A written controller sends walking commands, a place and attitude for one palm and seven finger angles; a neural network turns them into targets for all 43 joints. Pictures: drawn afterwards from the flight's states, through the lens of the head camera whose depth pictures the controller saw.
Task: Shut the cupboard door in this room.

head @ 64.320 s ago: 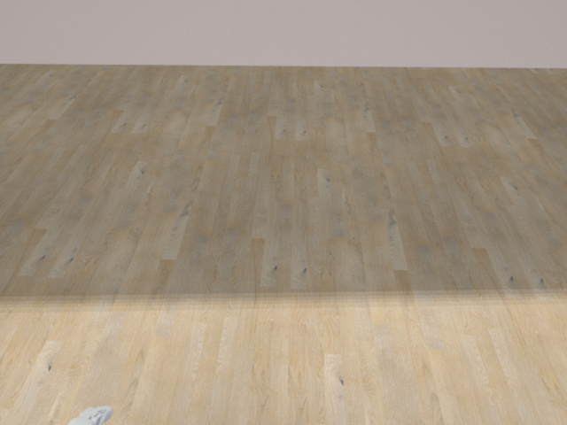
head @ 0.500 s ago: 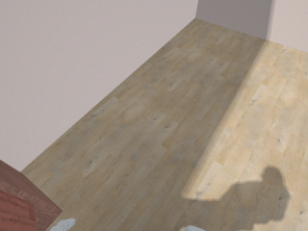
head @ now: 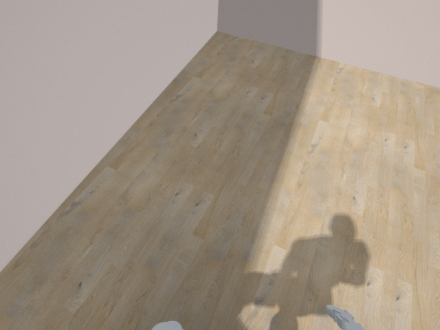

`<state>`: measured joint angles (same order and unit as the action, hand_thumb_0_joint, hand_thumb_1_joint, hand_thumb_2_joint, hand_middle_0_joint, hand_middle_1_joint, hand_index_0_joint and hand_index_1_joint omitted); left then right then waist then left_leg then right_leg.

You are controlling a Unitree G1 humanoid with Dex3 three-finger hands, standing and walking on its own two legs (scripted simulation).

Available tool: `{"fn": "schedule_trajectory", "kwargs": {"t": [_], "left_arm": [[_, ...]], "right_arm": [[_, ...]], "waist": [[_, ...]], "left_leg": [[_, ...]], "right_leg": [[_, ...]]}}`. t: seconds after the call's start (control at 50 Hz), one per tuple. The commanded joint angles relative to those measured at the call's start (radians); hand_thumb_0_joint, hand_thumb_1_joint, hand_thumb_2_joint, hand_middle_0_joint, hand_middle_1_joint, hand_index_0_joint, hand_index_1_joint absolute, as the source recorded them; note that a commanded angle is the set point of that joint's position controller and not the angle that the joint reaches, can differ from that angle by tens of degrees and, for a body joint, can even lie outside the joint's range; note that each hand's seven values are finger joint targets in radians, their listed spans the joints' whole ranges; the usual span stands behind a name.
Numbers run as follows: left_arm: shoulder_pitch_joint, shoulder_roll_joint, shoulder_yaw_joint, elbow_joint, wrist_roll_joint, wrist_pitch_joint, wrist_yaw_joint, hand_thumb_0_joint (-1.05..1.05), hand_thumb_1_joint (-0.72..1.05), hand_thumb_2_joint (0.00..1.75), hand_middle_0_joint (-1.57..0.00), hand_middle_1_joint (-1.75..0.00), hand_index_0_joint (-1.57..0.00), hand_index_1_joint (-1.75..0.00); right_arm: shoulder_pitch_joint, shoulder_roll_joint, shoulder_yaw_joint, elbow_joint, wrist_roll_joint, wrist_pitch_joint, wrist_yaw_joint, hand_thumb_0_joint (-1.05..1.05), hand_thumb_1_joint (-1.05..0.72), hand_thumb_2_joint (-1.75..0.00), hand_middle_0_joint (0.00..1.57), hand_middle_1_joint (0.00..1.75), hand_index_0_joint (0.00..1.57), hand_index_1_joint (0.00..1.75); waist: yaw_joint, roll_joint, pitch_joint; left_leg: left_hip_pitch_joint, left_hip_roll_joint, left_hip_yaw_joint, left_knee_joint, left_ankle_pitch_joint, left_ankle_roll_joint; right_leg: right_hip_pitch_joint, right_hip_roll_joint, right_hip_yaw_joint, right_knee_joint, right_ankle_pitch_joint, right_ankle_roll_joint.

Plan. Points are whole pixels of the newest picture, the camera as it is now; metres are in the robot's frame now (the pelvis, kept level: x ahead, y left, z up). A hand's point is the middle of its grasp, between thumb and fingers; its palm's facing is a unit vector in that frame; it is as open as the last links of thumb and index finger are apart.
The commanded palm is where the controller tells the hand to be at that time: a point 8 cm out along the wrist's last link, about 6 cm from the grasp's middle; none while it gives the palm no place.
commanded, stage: walk to a spot facing it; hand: left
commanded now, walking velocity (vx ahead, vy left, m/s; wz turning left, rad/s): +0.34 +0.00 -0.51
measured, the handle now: out of the picture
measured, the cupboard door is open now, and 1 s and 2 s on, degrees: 60 60 60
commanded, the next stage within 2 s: turn to face it in 0.68 s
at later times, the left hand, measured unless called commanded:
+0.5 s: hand (214, 210) +0.41 +0.05 -0.15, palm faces -0.31 -0.92 -0.23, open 7.4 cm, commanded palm none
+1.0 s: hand (210, 218) +0.40 +0.06 -0.18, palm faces -0.11 -0.98 -0.16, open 7.4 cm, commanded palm none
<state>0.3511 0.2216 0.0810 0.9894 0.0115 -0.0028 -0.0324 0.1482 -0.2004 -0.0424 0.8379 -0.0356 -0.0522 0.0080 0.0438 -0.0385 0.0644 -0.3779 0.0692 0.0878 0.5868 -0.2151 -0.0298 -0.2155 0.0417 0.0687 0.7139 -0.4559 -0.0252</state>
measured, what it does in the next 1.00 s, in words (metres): walks ahead: right foot, then left foot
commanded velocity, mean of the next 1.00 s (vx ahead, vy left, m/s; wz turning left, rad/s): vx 0.25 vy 0.00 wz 0.02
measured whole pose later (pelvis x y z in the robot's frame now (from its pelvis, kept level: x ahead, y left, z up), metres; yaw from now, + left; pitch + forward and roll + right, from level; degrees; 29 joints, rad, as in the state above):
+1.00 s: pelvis +0.42 -0.11 +0.00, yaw -12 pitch -1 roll +0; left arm 0.37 0.16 0.04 1.10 0.00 -0.03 0.02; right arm 0.12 -0.14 -0.03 0.96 -0.02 -0.04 0.00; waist 0.03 -0.04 0.08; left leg -0.40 0.01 0.12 0.64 -0.22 0.08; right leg -0.30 -0.03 -0.09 1.11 -0.53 0.02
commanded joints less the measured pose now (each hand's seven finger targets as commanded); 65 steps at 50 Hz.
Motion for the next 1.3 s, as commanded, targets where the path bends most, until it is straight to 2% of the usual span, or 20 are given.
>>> {"fn": "schedule_trajectory", "kwargs": {"t": [0.0, 0.08, 0.26, 0.32, 0.34, 0.36, 0.38, 0.4, 0.46, 0.52, 0.76, 0.84, 0.86, 0.88, 0.9, 0.92, 0.98, 1.06, 1.18, 1.28], "left_arm": [[-0.150, 0.091, 0.024, -0.129, 0.006, -0.043, -0.007, 0.00, 0.90, 0.90, -0.20, -0.30, -0.20, -0.30], [-0.142, 0.037, 0.017, -0.114, 0.019, -0.013, -0.027, 0.00, 0.90, 0.90, -0.20, -0.30, -0.20, -0.30], [-0.327, -0.005, -0.007, -0.183, 0.017, -0.011, -0.029, 0.00, 0.90, 0.90, -0.20, -0.30, -0.20, -0.30], [-0.213, 0.036, 0.005, -0.145, 0.017, -0.025, -0.020, 0.00, 0.90, 0.90, -0.20, -0.30, -0.20, -0.30], [-0.061, 0.068, 0.014, -0.097, 0.020, -0.034, -0.013, 0.00, 0.90, 0.90, -0.20, -0.30, -0.20, -0.30], [0.086, 0.159, 0.034, -0.048, 0.025, -0.046, 0.000, 0.00, 0.90, 0.90, -0.20, -0.30, -0.20, -0.30], [0.185, 0.280, 0.063, -0.018, 0.023, -0.058, 0.016, 0.00, 0.90, 0.90, -0.20, -0.30, -0.20, -0.30], [0.160, 0.323, 0.065, -0.017, -0.002, -0.049, 0.024, 0.00, 0.90, 0.90, -0.20, -0.30, -0.20, -0.30], [-0.075, 0.177, 0.027, -0.069, -0.006, -0.055, 0.033, 0.00, 0.90, 0.90, -0.20, -0.30, -0.20, -0.30], [-0.094, 0.114, 0.011, -0.051, 0.005, -0.075, 0.036, 0.00, 0.90, 0.90, -0.20, -0.30, -0.20, -0.30], [0.062, 0.059, -0.021, 0.053, 0.006, -0.092, 0.052, 0.00, 0.90, 0.90, -0.20, -0.30, -0.20, -0.30], [0.063, 0.077, -0.022, 0.077, 0.003, -0.086, 0.061, 0.00, 0.90, 0.90, -0.20, -0.30, -0.20, -0.30], [0.050, 0.088, -0.022, 0.077, 0.000, -0.081, 0.064, 0.00, 0.90, 0.90, -0.20, -0.30, -0.20, -0.30], [0.062, 0.087, -0.021, 0.060, -0.007, -0.076, 0.063, 0.00, 0.90, 0.90, -0.20, -0.30, -0.20, -0.30], [0.109, 0.038, -0.028, 0.040, -0.025, -0.076, 0.056, 0.00, 0.90, 0.90, -0.20, -0.30, -0.20, -0.30], [0.051, 0.046, -0.029, -0.002, -0.012, -0.077, 0.065, 0.00, 0.90, 0.90, -0.20, -0.30, -0.20, -0.30], [-0.048, 0.038, -0.012, -0.019, 0.004, -0.042, 0.055, 0.00, 0.90, 0.90, -0.20, -0.30, -0.20, -0.30], [0.011, -0.002, -0.003, -0.014, 0.011, 0.008, 0.046, 0.00, 0.90, 0.90, -0.20, -0.30, -0.20, -0.30], [-0.114, 0.022, 0.010, -0.106, 0.010, 0.022, 0.045, 0.00, 0.90, 0.90, -0.20, -0.30, -0.20, -0.30], [-0.111, 0.039, 0.010, -0.140, -0.002, 0.007, 0.048, 0.00, 0.90, 0.90, -0.20, -0.30, -0.20, -0.30]], "right_arm": [[0.255, -0.218, -0.059, 0.011, 0.005, -0.011, -0.022, 0.00, -0.90, -0.90, 0.20, 0.30, 0.20, 0.30], [0.202, -0.118, -0.037, 0.039, 0.008, -0.033, -0.026, 0.00, -0.90, -0.90, 0.20, 0.30, 0.20, 0.30], [0.278, -0.124, -0.056, 0.109, 0.002, -0.026, -0.009, 0.00, -0.90, -0.90, 0.20, 0.30, 0.20, 0.30], [0.252, -0.167, -0.063, 0.119, 0.009, -0.020, -0.010, 0.00, -0.90, -0.90, 0.20, 0.30, 0.20, 0.30], [0.229, -0.180, -0.060, 0.116, 0.012, -0.017, -0.009, 0.00, -0.90, -0.90, 0.20, 0.30, 0.20, 0.30], [0.234, -0.147, -0.051, 0.111, 0.023, -0.014, 0.003, 0.00, -0.90, -0.90, 0.20, 0.30, 0.20, 0.30], [0.247, -0.056, -0.030, 0.076, 0.037, -0.014, 0.002, 0.00, -0.90, -0.90, 0.20, 0.30, 0.20, 0.30], [0.189, -0.065, -0.029, 0.049, 0.039, -0.011, -0.006, 0.00, -0.90, -0.90, 0.20, 0.30, 0.20, 0.30], [0.183, -0.078, -0.034, 0.115, 0.015, 0.002, -0.008, 0.00, -0.90, -0.90, 0.20, 0.30, 0.20, 0.30], [0.250, -0.044, -0.024, 0.156, 0.004, 0.025, -0.007, 0.00, -0.90, -0.90, 0.20, 0.30, 0.20, 0.30], [-0.047, 0.015, -0.008, 0.076, 0.015, 0.010, 0.020, 0.00, -0.90, -0.90, 0.20, 0.30, 0.20, 0.30], [0.048, 0.000, -0.006, 0.113, 0.014, 0.006, 0.006, 0.00, -0.90, -0.90, 0.20, 0.30, 0.20, 0.30], [0.146, -0.031, -0.015, 0.139, 0.011, 0.005, 0.002, 0.00, -0.90, -0.90, 0.20, 0.30, 0.20, 0.30], [0.265, -0.098, -0.030, 0.154, 0.001, 0.003, -0.006, 0.00, -0.90, -0.90, 0.20, 0.30, 0.20, 0.30], [0.330, -0.187, -0.052, 0.163, 0.005, 0.007, -0.015, 0.00, -0.90, -0.90, 0.20, 0.30, 0.20, 0.30], [0.318, -0.212, -0.049, 0.161, 0.032, 0.020, -0.017, 0.00, -0.90, -0.90, 0.20, 0.30, 0.20, 0.30], [0.131, -0.127, -0.037, 0.104, 0.022, 0.016, -0.032, 0.00, -0.90, -0.90, 0.20, 0.30, 0.20, 0.30], [0.050, -0.126, -0.044, 0.069, 0.018, 0.026, -0.025, 0.00, -0.90, -0.90, 0.20, 0.30, 0.20, 0.30], [0.080, -0.161, -0.073, 0.043, 0.012, 0.048, -0.020, 0.00, -0.90, -0.90, 0.20, 0.30, 0.20, 0.30], [0.076, -0.176, -0.086, 0.021, 0.010, 0.064, -0.020, 0.00, -0.90, -0.90, 0.20, 0.30, 0.20, 0.30]], "waist": [[-0.130, 0.281, -0.058], [-0.062, 0.156, -0.011], [-0.087, 0.201, 0.039], [-0.014, 0.178, -0.050], [0.063, 0.150, -0.136], [0.133, -0.003, -0.231], [0.151, -0.230, -0.334], [0.122, -0.159, -0.319], [0.005, 0.000, -0.135], [-0.054, -0.030, -0.121], [-0.002, -0.031, 0.017], [-0.058, -0.043, -0.051], [-0.100, -0.016, -0.105], [-0.145, 0.062, -0.206], [-0.141, 0.296, -0.306], [-0.130, 0.223, -0.287], [-0.073, 0.143, -0.100], [-0.019, 0.134, -0.079], [-0.050, 0.181, -0.091], [-0.036, 0.208, -0.137]], "left_leg": [[0.352, 0.415, -0.482, -0.428, -0.483, 0.153], [0.276, 0.308, -0.130, -0.402, -0.084, 0.107], [0.317, 0.266, 0.136, -0.344, 0.285, 0.099], [0.352, 0.276, 0.182, -0.149, 0.631, 0.073], [0.320, 0.251, 0.205, 0.052, 0.686, 0.046], [0.123, 0.202, 0.208, 0.318, 0.482, 0.017], [-0.209, 0.023, 0.157, 0.669, -0.342, -0.032], [-0.290, 0.022, -0.007, 0.821, -0.388, -0.014], [-0.261, 0.125, -0.085, 0.802, -0.097, -0.012], [-0.190, 0.120, -0.058, 0.684, -0.061, -0.022], [-0.214, 0.045, -0.013, 0.166, 0.039, 0.010], [-0.019, -0.050, 0.036, 0.013, 0.047, 0.053], [0.126, -0.057, 0.023, -0.062, 0.150, 0.065], [0.382, 0.049, -0.088, -0.067, 0.461, 0.132], [0.605, 0.322, -0.417, -0.063, 0.932, 0.292], [0.543, 0.374, -0.430, -0.114, 0.979, 0.348], [0.191, 0.274, -0.389, -0.242, 0.395, 0.277], [-0.015, 0.156, -0.291, -0.312, 0.097, 0.201], [0.026, 0.135, -0.386, -0.294, -0.021, 0.201], [0.036, 0.095, -0.450, -0.165, 0.181, 0.177]], "right_leg": [[-0.515, -0.094, -0.032, 0.570, -0.003, 0.004], [-0.490, -0.157, -0.077, 0.518, 0.176, 0.040], [-0.373, -0.114, -0.228, 0.024, 0.282, 0.034], [-0.144, -0.056, -0.258, -0.079, 0.254, -0.017], [0.062, -0.022, -0.279, -0.143, 0.286, -0.032], [0.342, -0.106, -0.170, -0.180, 0.317, -0.059], [0.560, -0.424, 0.313, -0.243, 0.410, -0.177], [0.499, -0.504, 0.451, -0.348, 0.501, -0.226], [0.160, -0.379, 0.208, -0.378, 0.365, -0.141], [0.027, -0.310, 0.063, -0.411, 0.496, -0.127], [0.165, -0.311, -0.038, -0.451, 0.710, -0.130], [0.244, -0.295, -0.155, -0.257, 1.022, -0.075], [0.208, -0.277, -0.189, -0.097, 0.996, -0.040], [0.036, -0.211, -0.235, 0.140, 0.788, 0.016], [-0.243, -0.064, -0.243, 0.478, 0.041, 0.067], [-0.309, -0.063, -0.138, 0.598, -0.181, 0.055], [-0.342, -0.149, -0.057, 0.541, -0.058, 0.088], [-0.223, -0.128, -0.098, 0.379, 0.073, 0.103], [-0.254, -0.108, -0.096, 0.205, 0.080, 0.120], [-0.069, -0.045, -0.117, -0.103, 0.105, 0.106]]}}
